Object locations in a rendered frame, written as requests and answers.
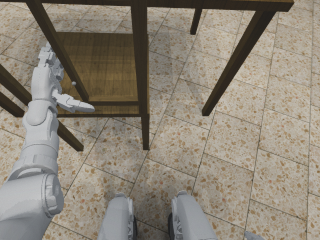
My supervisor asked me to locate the chair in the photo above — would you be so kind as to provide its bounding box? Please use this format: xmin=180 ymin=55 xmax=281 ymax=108
xmin=0 ymin=0 xmax=150 ymax=152

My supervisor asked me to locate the left robot hand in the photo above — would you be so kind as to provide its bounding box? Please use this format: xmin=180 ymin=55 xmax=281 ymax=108
xmin=31 ymin=42 xmax=95 ymax=113

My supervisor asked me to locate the robot left shin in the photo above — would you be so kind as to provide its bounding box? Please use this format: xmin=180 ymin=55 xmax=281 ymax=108
xmin=108 ymin=192 xmax=133 ymax=240

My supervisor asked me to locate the robot right shin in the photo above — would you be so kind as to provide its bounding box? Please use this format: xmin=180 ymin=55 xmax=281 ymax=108
xmin=172 ymin=190 xmax=187 ymax=240

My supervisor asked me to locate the robot shin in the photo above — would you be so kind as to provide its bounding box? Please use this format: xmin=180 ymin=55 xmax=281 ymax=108
xmin=172 ymin=190 xmax=187 ymax=240
xmin=108 ymin=192 xmax=133 ymax=240

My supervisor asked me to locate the left robot upper arm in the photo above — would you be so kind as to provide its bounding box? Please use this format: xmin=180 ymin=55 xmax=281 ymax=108
xmin=0 ymin=173 xmax=64 ymax=240

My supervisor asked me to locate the left robot forearm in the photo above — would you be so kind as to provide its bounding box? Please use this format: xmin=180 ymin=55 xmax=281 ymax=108
xmin=0 ymin=99 xmax=60 ymax=191

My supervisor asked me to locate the table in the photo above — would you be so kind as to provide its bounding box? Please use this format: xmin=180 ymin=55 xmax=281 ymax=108
xmin=0 ymin=0 xmax=295 ymax=118

